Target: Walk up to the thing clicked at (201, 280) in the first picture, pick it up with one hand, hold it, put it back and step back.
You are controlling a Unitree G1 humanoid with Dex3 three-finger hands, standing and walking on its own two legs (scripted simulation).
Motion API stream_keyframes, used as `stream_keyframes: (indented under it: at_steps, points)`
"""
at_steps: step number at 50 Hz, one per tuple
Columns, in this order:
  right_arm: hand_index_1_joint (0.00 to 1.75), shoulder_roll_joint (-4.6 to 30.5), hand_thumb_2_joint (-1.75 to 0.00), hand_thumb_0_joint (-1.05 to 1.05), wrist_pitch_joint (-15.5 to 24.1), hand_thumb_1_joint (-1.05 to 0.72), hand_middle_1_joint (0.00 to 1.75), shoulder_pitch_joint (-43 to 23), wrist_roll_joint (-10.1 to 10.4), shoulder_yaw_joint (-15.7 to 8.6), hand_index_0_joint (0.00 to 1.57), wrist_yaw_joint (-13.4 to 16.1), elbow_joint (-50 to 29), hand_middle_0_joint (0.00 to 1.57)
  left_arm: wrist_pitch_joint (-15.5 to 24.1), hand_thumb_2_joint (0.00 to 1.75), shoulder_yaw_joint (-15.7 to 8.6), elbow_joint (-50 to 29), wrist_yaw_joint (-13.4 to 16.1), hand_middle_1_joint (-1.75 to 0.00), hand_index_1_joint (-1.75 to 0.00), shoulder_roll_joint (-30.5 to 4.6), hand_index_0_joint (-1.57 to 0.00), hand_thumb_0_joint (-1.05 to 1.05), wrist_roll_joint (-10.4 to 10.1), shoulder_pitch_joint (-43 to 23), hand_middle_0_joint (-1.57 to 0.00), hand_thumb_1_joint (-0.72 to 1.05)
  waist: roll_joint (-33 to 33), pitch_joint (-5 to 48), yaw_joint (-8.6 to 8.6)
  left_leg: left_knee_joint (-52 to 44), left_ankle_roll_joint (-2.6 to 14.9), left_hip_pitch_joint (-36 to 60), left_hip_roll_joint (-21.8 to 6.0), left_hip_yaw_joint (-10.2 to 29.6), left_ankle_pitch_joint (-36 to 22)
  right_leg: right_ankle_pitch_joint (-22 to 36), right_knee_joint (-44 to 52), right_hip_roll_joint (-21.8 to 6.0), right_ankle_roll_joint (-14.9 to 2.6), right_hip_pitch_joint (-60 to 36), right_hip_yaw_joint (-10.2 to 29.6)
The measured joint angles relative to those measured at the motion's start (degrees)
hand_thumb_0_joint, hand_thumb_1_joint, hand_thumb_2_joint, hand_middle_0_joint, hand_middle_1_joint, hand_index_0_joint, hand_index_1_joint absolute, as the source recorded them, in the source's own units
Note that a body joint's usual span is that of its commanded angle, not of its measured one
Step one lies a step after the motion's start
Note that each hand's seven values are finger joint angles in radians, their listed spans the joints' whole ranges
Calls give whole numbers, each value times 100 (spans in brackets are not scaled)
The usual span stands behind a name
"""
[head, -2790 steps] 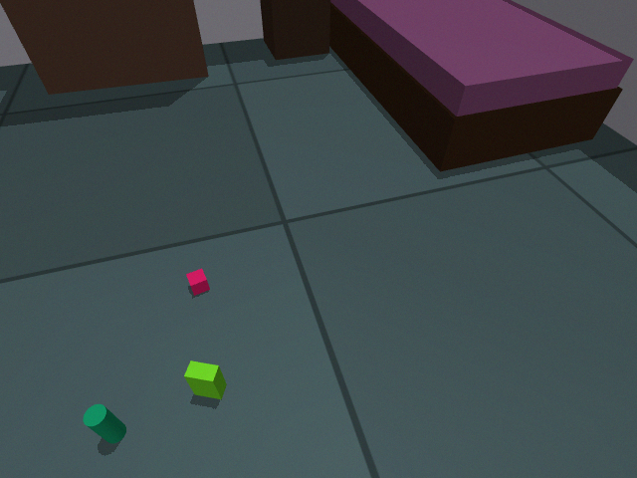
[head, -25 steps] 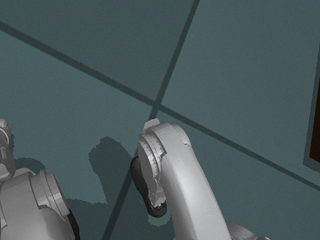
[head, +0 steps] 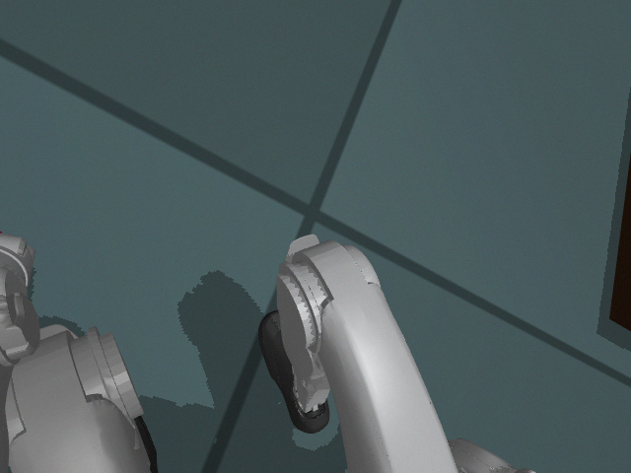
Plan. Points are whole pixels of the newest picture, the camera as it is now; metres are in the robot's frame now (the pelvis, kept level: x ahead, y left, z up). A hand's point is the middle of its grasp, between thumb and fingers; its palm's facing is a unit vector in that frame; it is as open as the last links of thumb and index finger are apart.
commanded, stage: settle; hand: left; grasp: from above
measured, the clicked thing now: out of the picture +0.44 +0.27 -0.27
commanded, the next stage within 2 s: lift in 1.28 s
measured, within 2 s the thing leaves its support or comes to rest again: leaves its support in 0.18 s
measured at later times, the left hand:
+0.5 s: hand out of the picture +0.41 +0.25 -0.18, palm faces -0.10 -0.46 -0.88, open 9.5 cm
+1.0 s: hand out of the picture +0.43 +0.26 -0.13, palm faces -0.12 -0.43 -0.89, open 9.7 cm
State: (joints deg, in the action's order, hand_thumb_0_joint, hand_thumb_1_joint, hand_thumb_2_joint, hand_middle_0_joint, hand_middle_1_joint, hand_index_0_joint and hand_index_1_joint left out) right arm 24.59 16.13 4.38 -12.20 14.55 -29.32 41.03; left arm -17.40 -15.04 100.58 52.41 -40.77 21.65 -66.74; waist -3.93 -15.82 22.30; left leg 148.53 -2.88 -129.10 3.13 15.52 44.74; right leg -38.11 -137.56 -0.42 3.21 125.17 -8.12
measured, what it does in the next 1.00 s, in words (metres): rises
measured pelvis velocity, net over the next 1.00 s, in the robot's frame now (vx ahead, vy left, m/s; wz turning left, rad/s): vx -0.01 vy -0.01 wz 0.04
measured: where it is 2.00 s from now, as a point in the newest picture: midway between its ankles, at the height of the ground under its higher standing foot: (227, 439)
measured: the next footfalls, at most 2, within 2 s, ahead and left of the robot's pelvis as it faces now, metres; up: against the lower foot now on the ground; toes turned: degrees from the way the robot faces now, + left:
none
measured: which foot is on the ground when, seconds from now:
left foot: down 0.00-1.00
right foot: down 0.00-1.00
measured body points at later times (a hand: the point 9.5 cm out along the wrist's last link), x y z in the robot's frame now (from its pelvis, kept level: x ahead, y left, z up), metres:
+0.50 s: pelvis -0.01 -0.01 +0.03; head +0.25 +0.06 +0.39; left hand +0.42 +0.27 -0.13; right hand +0.03 -0.28 -0.06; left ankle +0.06 +0.13 -0.27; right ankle +0.12 -0.13 -0.27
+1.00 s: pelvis -0.01 -0.01 +0.05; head +0.24 +0.04 +0.42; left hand +0.43 +0.28 -0.08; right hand -0.02 -0.28 -0.04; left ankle +0.06 +0.13 -0.27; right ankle +0.12 -0.13 -0.27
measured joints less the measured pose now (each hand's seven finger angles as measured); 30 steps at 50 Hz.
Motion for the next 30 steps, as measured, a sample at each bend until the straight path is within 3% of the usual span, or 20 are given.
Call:
stream_keyframes:
  at_steps: [3, 6, 11, 15, 19, 22, 24, 26, 30]
  points:
    - [30, -19, -89, 0, -18, -92, 30, 34, -11, 7, 20, -8, 25, 19, -56, 62, -66, -62, -21, -52, -62, 42, -66, 1, -92, 13, -86, 7, -25, 36, -11, 0, -10, 30, 13, -7, 18, -32, -21, -19, -15, -25, 5]
    - [30, -60, -90, 0, -46, -92, 30, 52, 18, -30, 20, -4, 75, 19, -111, 61, -109, -189, -153, -51, -60, 108, -66, 1, -26, 39, -87, 7, -8, 103, -46, -32, -17, 9, 15, -34, 10, -40, -11, -30, -16, 1, 25]
    - [30, -159, -90, 0, -116, -92, 30, 44, 123, -204, 20, -9, 175, 19, -234, 60, -175, -621, -372, -51, -59, 272, -66, 2, 394, 116, -88, 7, 132, 231, -193, -181, 8, -74, -27, -113, -50, 13, 118, -20, -11, 87, 74]
    - [30, -218, -89, 0, -176, -92, 30, 82, 242, -464, 20, -10, 231, 19, -386, 60, -60, -993, -353, -51, -58, 489, -66, 1, 648, 273, -88, 7, 318, 406, -355, -390, 46, -70, -89, -214, -93, 57, 289, -5, -7, 110, 137]
    - [30, -199, -89, 0, -151, -91, 30, 117, 294, -582, 20, -4, 365, 19, -570, 62, 46, -815, -283, -50, -59, 733, -67, 1, 507, 245, -88, 6, 428, 644, -453, -593, 53, 24, -136, -323, -131, 86, 416, -2, -13, 77, 215]
    - [30, -186, -89, 0, -114, -91, 30, 102, 313, -618, 20, 41, 461, 19, -678, 63, -90, -578, -268, -49, -59, 783, -68, 1, 346, 151, -90, 5, 437, 770, -412, -706, 35, 94, -152, -351, -184, 137, 488, -2, -43, 44, 231]
    - [30, -178, -89, 0, -87, -91, 30, 62, 306, -628, 20, 90, 552, 19, -708, 63, -206, -425, -309, -48, -58, 737, -69, 1, 348, 66, -91, 5, 416, 810, -340, -765, 25, 123, -156, -354, -235, 187, 528, -3, -70, 32, 228]
    - [30, -167, -89, 0, -64, -91, 30, 38, 302, -646, 20, 141, 645, 19, -694, 63, -328, -301, -372, -47, -57, 658, -70, 1, 473, -29, -92, 4, 392, 836, -277, -810, 18, 121, -166, -349, -292, 254, 568, 6, -92, 51, 219]
    - [30, -154, -89, 0, -54, -90, 30, 24, 250, -719, 20, 241, 870, 19, -620, 64, -457, -196, -512, -45, -55, 435, -70, 1, 931, -171, -93, 4, 382, 827, -199, -883, 6, 75, -204, -333, -397, 396, 659, 44, -112, 118, 199]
